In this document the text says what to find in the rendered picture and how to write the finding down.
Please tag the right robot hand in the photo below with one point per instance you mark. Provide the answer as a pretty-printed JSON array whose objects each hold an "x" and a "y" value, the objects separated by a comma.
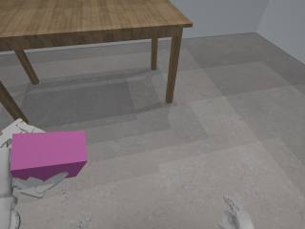
[{"x": 239, "y": 220}]

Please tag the left robot forearm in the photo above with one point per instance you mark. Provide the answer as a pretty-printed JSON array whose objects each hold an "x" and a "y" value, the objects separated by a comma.
[{"x": 9, "y": 218}]

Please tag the left robot hand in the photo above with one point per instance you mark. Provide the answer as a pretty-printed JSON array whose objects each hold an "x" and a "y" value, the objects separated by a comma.
[{"x": 32, "y": 187}]

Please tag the table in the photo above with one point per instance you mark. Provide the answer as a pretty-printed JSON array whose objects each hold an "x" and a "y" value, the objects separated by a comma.
[{"x": 40, "y": 24}]

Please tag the sponge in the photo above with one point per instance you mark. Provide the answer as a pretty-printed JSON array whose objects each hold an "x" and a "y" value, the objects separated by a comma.
[{"x": 44, "y": 155}]

